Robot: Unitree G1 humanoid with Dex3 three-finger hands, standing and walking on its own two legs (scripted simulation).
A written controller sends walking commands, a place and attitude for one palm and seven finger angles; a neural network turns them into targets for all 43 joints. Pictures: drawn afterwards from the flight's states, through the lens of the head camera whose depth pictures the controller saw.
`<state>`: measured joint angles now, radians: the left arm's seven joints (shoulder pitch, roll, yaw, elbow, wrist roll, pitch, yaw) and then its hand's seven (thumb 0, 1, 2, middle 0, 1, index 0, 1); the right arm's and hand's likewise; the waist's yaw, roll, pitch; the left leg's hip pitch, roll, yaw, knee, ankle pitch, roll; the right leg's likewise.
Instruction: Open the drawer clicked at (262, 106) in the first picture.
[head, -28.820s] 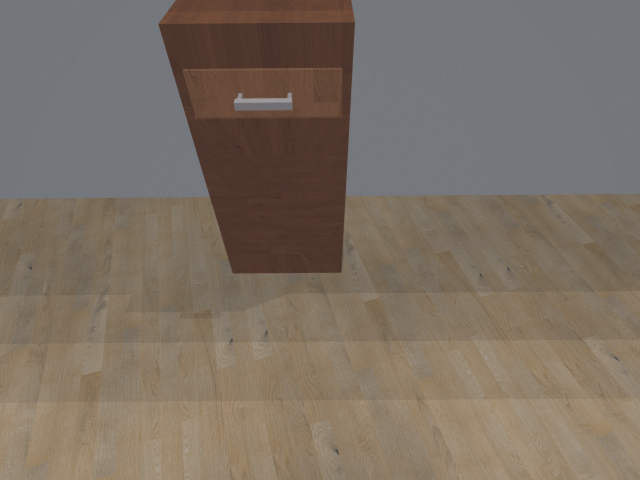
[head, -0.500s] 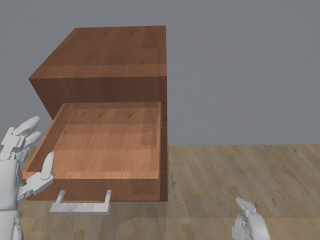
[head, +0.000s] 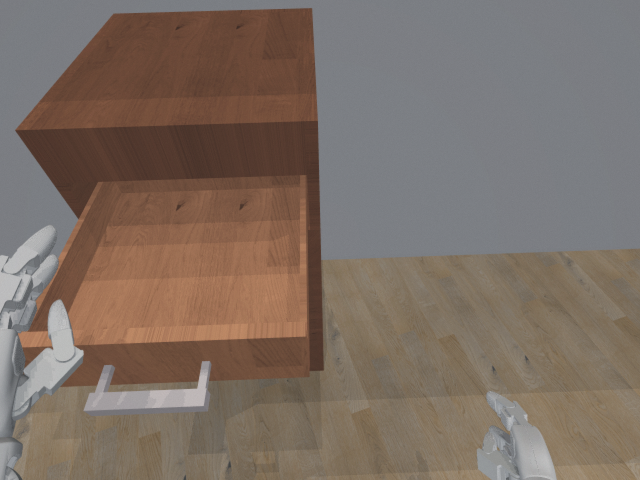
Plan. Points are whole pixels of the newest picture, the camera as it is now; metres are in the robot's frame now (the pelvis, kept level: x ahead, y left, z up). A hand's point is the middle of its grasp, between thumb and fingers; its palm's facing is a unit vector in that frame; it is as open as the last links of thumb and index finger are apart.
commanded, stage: step back with the hand held close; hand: left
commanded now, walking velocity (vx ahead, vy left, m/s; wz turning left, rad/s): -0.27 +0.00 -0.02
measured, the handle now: (152, 386) +0.23 +0.23 -0.01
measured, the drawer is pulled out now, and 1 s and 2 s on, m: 0.29 0.29 0.29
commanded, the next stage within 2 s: stop stepping back and stand still in 1.14 s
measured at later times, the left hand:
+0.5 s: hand (16, 418) +0.14 +0.25 +0.16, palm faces +0.36 -0.80 -0.47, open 7.4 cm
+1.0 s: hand out of the picture +0.08 +0.22 +0.16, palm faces +0.24 -0.85 -0.47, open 7.4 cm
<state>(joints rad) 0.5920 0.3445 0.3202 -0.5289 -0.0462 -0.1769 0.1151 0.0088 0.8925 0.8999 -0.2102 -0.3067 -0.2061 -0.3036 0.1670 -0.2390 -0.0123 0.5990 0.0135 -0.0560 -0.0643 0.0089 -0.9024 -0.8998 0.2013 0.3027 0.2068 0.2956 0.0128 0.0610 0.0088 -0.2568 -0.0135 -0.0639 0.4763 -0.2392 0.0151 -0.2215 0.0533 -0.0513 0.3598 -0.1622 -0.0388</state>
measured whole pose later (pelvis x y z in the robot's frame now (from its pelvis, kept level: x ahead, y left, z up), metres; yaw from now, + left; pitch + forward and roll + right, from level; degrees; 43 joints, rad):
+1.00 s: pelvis -0.14 +0.00 -0.01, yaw -3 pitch +7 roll -1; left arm 0.61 0.45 0.39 -0.69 -0.07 -0.21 0.13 0.01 0.90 0.90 -0.21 -0.31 -0.20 -0.30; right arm 0.12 -0.16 0.04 0.61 -0.02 -0.15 -0.03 0.01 -0.90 -0.90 0.20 0.30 0.21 0.30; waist 0.00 -0.02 0.00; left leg -0.54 0.02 0.01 0.39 0.03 0.01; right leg -0.17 0.03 -0.02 0.48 -0.38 -0.01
